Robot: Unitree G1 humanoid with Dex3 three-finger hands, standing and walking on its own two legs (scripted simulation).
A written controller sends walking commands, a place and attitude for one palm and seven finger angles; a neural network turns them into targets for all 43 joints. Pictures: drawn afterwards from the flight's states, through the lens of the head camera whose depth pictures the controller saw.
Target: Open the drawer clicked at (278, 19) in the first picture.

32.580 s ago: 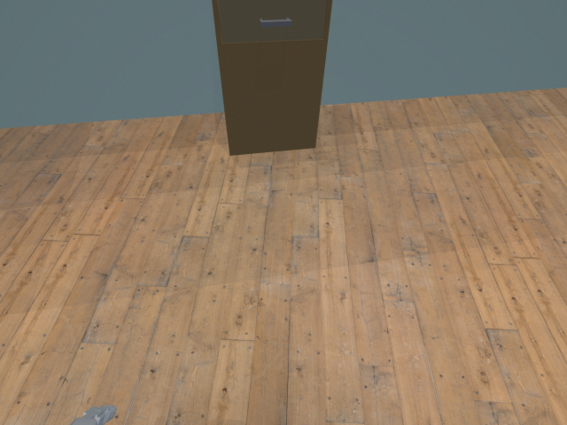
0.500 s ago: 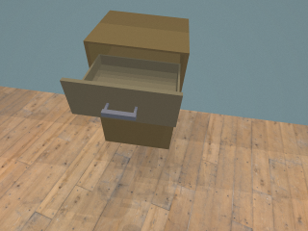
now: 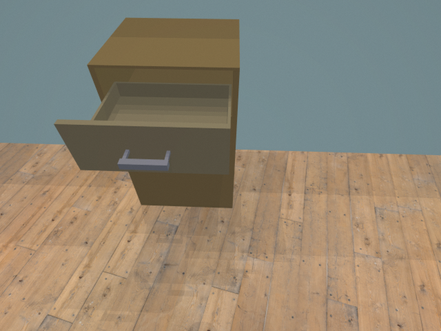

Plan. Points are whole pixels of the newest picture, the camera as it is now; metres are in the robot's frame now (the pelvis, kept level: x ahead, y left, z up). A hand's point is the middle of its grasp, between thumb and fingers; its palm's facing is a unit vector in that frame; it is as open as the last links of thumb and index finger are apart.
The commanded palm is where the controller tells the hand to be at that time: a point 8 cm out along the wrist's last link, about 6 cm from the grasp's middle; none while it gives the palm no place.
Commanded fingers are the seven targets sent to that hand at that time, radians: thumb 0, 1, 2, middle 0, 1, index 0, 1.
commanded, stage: look again from close up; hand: left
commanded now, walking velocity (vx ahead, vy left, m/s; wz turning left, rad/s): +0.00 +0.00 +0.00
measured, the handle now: (145, 159) +0.55 +0.22 -0.05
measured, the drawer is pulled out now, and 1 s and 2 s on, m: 0.30 0.30 0.30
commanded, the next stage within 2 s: shuffle to correct the standing spot in 0.26 s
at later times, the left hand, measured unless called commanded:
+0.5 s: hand out of the picture -0.04 +0.15 -0.17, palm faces +0.07 -0.99 -0.16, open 7.4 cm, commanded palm none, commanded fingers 0.00 0.90 0.90 -0.20 -0.30 -0.20 -0.30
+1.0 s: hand out of the picture +0.07 +0.27 -0.16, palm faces -0.01 -0.97 -0.24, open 7.4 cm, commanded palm none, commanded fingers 0.00 0.90 0.90 -0.20 -0.30 -0.20 -0.30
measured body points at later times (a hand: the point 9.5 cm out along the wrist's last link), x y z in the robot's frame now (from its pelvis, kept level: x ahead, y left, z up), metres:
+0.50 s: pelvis -0.01 -0.01 +0.01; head -0.02 -0.01 +0.46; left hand -0.04 +0.20 -0.15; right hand -0.03 -0.22 -0.16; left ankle +0.01 +0.12 -0.73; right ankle -0.02 -0.08 -0.73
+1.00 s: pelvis +0.00 +0.07 +0.00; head -0.01 +0.08 +0.45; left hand +0.07 +0.32 -0.14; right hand +0.03 -0.17 -0.14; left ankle +0.02 +0.13 -0.73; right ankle -0.03 -0.07 -0.67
